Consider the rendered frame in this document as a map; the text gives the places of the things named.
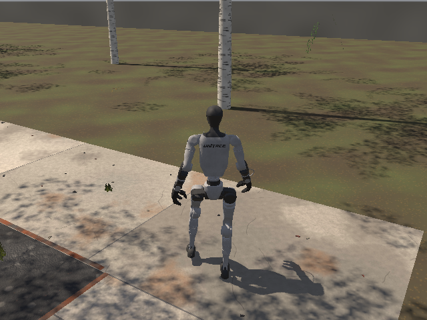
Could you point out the robot left upper arm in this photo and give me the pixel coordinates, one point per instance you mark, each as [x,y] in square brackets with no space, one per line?
[189,152]

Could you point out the robot right upper arm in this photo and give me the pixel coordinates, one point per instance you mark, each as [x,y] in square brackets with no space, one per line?
[238,152]

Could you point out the left robot forearm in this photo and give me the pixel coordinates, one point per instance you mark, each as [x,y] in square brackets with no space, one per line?
[180,179]

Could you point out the right robot hand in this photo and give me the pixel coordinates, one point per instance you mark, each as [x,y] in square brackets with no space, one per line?
[241,183]

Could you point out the right robot foot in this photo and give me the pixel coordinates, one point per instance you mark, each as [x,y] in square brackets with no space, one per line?
[225,273]

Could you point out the right robot forearm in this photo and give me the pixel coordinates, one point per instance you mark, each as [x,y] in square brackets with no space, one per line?
[245,174]

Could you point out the left robot shin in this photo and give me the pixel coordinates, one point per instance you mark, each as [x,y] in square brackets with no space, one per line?
[193,224]

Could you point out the left robot hand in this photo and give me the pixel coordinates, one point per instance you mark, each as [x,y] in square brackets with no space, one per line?
[174,196]

